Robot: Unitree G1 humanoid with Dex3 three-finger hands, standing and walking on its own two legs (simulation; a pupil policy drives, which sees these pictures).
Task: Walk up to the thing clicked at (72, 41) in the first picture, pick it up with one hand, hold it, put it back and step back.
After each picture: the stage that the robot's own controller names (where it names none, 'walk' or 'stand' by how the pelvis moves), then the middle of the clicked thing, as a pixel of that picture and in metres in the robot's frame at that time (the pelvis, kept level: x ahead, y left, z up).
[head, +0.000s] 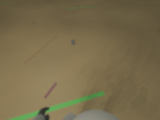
stand; (72, 42) +1.62 +0.43 -0.72
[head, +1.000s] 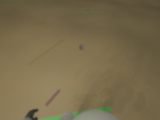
walk; (80, 47) +1.53 +0.16 -0.71
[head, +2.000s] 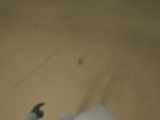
walk; (79, 61) +0.98 +0.11 -0.72
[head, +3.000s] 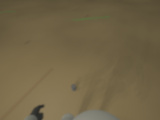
walk; (73, 87) +0.52 +0.20 -0.70
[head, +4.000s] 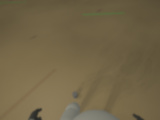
stand; (75, 95) +0.35 +0.18 -0.69
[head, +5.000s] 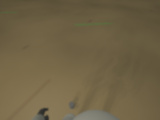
stand; (71, 105) +0.30 +0.17 -0.72
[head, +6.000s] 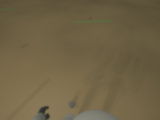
stand; (71, 104) +0.29 +0.18 -0.73
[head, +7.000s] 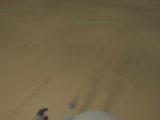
stand; (71, 105) +0.29 +0.17 -0.73
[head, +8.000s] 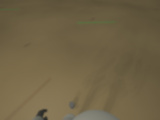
stand; (71, 105) +0.29 +0.17 -0.73
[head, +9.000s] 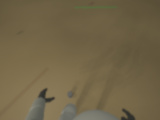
go down; (70, 94) +0.31 +0.18 -0.69
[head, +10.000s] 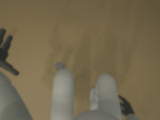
go down; (59, 67) +0.36 +0.23 -0.30
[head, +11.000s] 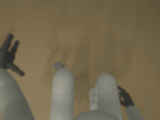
close in; (58, 66) +0.36 +0.23 -0.28
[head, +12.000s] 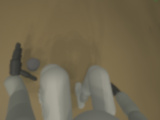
close in; (33, 65) +0.34 +0.26 -0.21
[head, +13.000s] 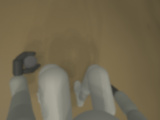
close; (30, 63) +0.35 +0.27 -0.21
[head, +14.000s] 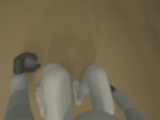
lift; (30, 62) +0.34 +0.27 -0.22
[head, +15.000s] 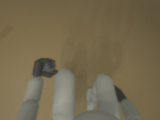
lift; (49, 68) +0.30 +0.27 -0.10
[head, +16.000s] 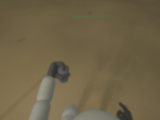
hold; (63, 74) +0.32 +0.17 +0.04
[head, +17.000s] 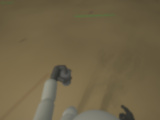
hold; (66, 77) +0.31 +0.17 +0.00
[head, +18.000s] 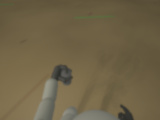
hold; (66, 77) +0.32 +0.16 +0.00
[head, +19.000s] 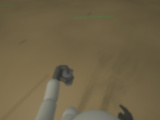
crouch; (67, 77) +0.32 +0.15 +0.00
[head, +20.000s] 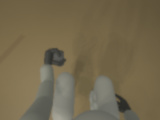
lower; (59, 59) +0.41 +0.20 -0.10
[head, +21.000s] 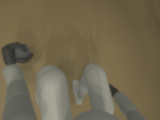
lower; (23, 54) +0.40 +0.29 -0.21
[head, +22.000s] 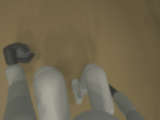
lower; (24, 54) +0.40 +0.28 -0.22
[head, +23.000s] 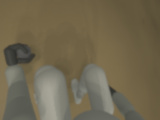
lower; (24, 55) +0.39 +0.28 -0.22
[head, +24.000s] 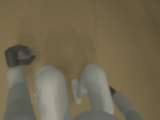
lower; (24, 56) +0.38 +0.28 -0.22
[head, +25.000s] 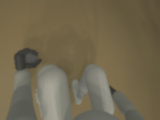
loosen; (31, 59) +0.37 +0.26 -0.22
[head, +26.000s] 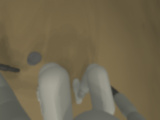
rise; (33, 59) +0.36 +0.24 -0.22
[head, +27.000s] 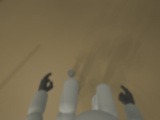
walk; (71, 73) +0.39 +0.18 -0.46
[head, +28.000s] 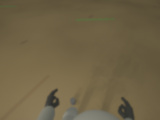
stand; (72, 101) +0.32 +0.15 -0.66
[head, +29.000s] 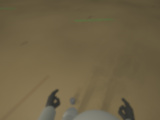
stand; (72, 101) +0.33 +0.16 -0.67
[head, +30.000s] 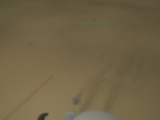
stand; (74, 101) +0.34 +0.14 -0.72
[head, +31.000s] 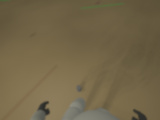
walk; (78, 88) +0.40 +0.16 -0.70
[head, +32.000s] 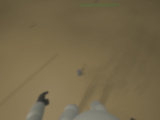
walk; (79, 72) +0.65 +0.11 -0.70
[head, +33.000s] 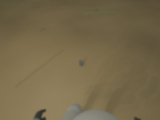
stand; (80, 63) +0.97 +0.20 -0.70
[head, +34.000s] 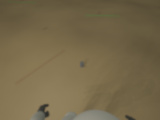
stand; (81, 64) +0.99 +0.13 -0.72
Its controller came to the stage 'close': yes
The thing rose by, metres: 0.71
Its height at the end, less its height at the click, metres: +0.00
